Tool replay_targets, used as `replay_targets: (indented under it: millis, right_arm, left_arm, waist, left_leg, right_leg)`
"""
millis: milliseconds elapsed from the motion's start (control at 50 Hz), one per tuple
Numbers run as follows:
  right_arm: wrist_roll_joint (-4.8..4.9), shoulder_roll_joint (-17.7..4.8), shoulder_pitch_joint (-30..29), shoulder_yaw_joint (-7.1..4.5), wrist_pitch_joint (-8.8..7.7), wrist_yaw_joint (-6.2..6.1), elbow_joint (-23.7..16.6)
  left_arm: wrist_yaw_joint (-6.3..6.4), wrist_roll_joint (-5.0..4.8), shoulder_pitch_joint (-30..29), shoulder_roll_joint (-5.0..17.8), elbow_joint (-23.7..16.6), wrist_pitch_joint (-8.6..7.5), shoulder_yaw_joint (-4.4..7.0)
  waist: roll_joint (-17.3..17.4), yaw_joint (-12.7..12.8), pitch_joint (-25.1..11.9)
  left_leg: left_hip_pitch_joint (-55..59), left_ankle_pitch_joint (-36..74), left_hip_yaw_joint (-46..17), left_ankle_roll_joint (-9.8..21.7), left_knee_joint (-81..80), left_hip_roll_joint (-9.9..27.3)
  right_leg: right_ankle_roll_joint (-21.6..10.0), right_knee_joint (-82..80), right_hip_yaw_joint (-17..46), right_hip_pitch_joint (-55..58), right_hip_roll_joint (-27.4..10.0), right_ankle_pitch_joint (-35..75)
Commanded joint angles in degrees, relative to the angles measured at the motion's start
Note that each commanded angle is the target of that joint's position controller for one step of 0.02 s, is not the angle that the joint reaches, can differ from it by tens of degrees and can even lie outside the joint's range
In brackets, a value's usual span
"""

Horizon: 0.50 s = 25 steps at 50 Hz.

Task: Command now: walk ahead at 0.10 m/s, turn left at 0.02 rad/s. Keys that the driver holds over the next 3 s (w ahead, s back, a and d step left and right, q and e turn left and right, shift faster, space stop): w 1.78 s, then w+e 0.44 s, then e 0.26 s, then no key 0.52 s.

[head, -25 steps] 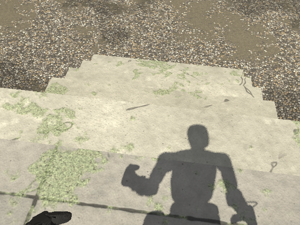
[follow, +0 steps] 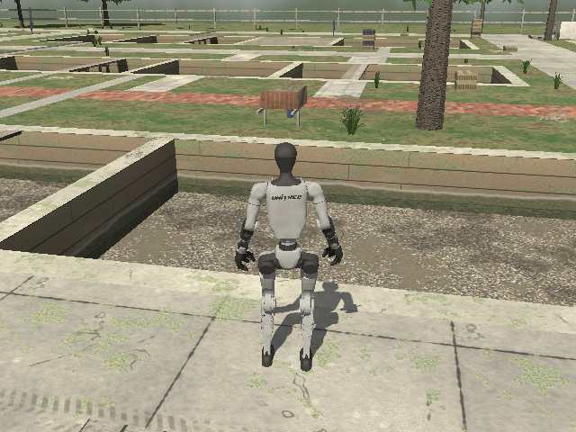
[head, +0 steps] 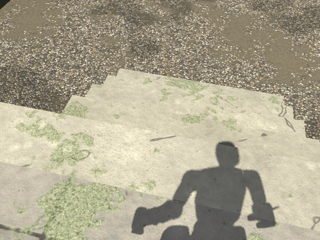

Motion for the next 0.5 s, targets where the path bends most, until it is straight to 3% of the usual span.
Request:
replay_targets:
  millis: [20, 40, 60, 100, 160, 200, 220, 240, 260, 280, 300, 320, 360, 400, 460, 500]
  right_arm:
    - [-0.33, -6.75, -0.23, -1.35, -0.74, 0.19, -2.47]
    - [-0.34, -8.02, 0.6, -1.89, -1.15, 0.47, -2.09]
    - [-0.38, -10.01, 1.64, -2.39, -1.54, 0.5, -1.44]
    - [0.33, -10.39, 3.7, -2.55, -2.62, 0.26, -0.5]
    - [1.29, -9.77, 3.52, -2.55, -3.5, 0.14, -0.24]
    - [1.99, -10.01, 0.08, -2.68, -3.18, 0.29, -0.79]
    - [1.9, -9.53, -0.11, -2.65, -3.07, 0.42, -0.7]
    - [1.57, -7.74, -1.07, -2.19, -3.19, 0.6, -0.97]
    - [1.29, -4.11, -3.44, -1.19, -3.57, 0.91, -2.17]
    - [1.5, -1.93, -4.62, -0.64, -4.51, 0.98, -4.29]
    - [2.25, -5.71, -6.7, -1.47, -5.38, 0.83, -4.82]
    - [2.9, -7.2, -5.24, -2.01, -6.04, 1.12, -4.3]
    - [2.1, -6.61, -3.89, -2.0, -6.76, 1.8, -3.37]
    - [1.45, -5.45, -5.81, -1.87, -6.92, 2.52, -3.74]
    - [1.47, -1.95, -10.3, -0.54, -6.56, 3.46, -5.03]
    - [1.8, -1.2, -13.65, 0.05, -6.47, 3.88, -6.07]
  left_arm:
    - [-0.62, 0.97, 3.13, 2.63, -1.53, -1.05, -0.03]
    - [-0.56, 0.1, -0.35, 5.45, -1.92, -1.19, 0.81]
    - [-0.28, -0.33, -1.43, 5.78, -1.89, -1.29, 1.11]
    - [-0.57, -0.69, -0.71, 6.65, -1.66, -1.88, 1.48]
    - [-1.49, -1.57, -0.79, 5.77, -1.01, -3.92, 1.6]
    - [-1.85, -1.37, 2.38, 4.89, 1.26, -4.73, 1.64]
    - [-1.88, -0.92, 4.36, 5.03, 2.6, -4.68, 1.87]
    - [-1.82, -0.86, 7.87, 5.66, 3.94, -4.51, 2.13]
    - [-1.45, -1.01, 12.87, 8.24, 5.23, -4.39, 2.7]
    - [-1.43, -1.31, 15.4, 13.47, 5.79, -4.24, 3.94]
    - [-1.26, -0.67, 15.58, 12.6, 5.4, -4.68, 3.77]
    - [-1.02, -0.42, 14.73, 10.08, 4.87, -5.39, 3.06]
    - [-1.18, -1.02, 13.25, 9.29, 3.99, -6.12, 2.75]
    - [-1.18, -0.74, 13.23, 7.49, 3.8, -5.7, 1.96]
    - [-0.63, -0.45, 13.49, 8.29, 3.6, -4.88, 1.87]
    - [-0.37, -0.6, 15.07, 9.68, 3.88, -4.81, 2.1]
  waist:
    - [10.92, 1.55, -6.66]
    - [9.94, -0.29, -3.45]
    - [10.84, -1.02, -1.35]
    - [12.67, -1.32, 0.55]
    - [9.51, -0.97, -0.05]
    - [7.98, 1.45, -1.26]
    - [7.47, 2.17, -2.2]
    - [5.82, 3.49, -3.3]
    - [-1.09, 5.24, -3.47]
    - [-13.02, 5.31, -0.9]
    - [-12.21, 6.64, 3.46]
    - [-8.29, 5.16, 4.32]
    - [-5.52, 3.47, 3.28]
    - [-4.6, 3.03, 2.38]
    - [-5.11, 3.86, 2.76]
    - [-5.16, 4.83, 3.7]
  left_leg:
    - [7.04, -7.52, -15.43, 9.38, -11.26, 12.08]
    - [5.17, -18.78, -15.98, 8.74, -13.9, 10.31]
    - [4.58, -23.43, -18.16, 9.07, -15.95, 10.92]
    - [5.03, -24.22, -22.41, 11.12, -17.96, 13.98]
    - [7.45, -18.23, -20.79, 11.36, -17.65, 14.05]
    - [3.08, -13.38, -14.73, 9.67, -16.33, 10.52]
    - [0.57, -11.21, -12.13, 8.79, -14.37, 8.63]
    - [-2.77, -10.39, -9.61, 7.42, -10.43, 6.72]
    - [-10.05, -9.93, -4.13, 4.57, -0.04, 2.52]
    - [-20.53, -10.76, 3.69, 1.61, 11.37, -3.02]
    - [-29.01, -17.64, 0.79, 1.17, 21.31, -0.64]
    - [-33.5, -15.55, -1.93, 1.75, 27.41, 1.72]
    - [-36.89, -7.95, -1.69, 2.32, 30.04, 4.32]
    - [-33.22, -2.27, -0.16, 1.51, 26.46, 5.44]
    - [-24.37, 6.12, 3.59, -0.3, 15.78, 3.76]
    - [-18.57, 11.02, 4.93, -0.46, 8.63, 2.28]
  right_leg:
    - [1.36, 0.0, 1.25, -2.68, -2.03, -7.24]
    - [1.39, 2.74, -0.56, -4.24, -0.72, -7.32]
    - [1.11, 5.42, -1.26, -6.61, -0.14, -7.98]
    - [-0.25, 9.86, 0.57, -9.46, -1.63, -9.54]
    - [-2.74, 7.56, 1.49, -9.95, -3.34, -10.99]
    - [-3.31, -2.78, -1.34, 0.39, -1.98, -0.53]
    - [-3.02, -4.55, -1.76, 5.73, -1.23, 2.59]
    - [-3.33, -5.18, 0.29, 10.69, -2.78, 1.62]
    - [-5.57, -9.96, 9.84, 15.93, -9.72, -5.42]
    - [-10.79, -17.37, 25.83, 19.23, -18.69, -16.14]
    - [-14.92, -20.29, 34.33, 19.7, -24.22, -16.74]
    - [-14.66, -19.53, 33.05, 21.72, -23.85, -14.26]
    - [-12.03, -19.02, 26.38, 24.41, -21.43, -4.64]
    - [-9.92, -19.47, 18.58, 21.75, -18.36, 8.33]
    - [-8.56, -20.5, 9.53, 14.43, -13.97, 17.23]
    - [-8.18, -21.47, 7.07, 10.51, -13.17, 17.02]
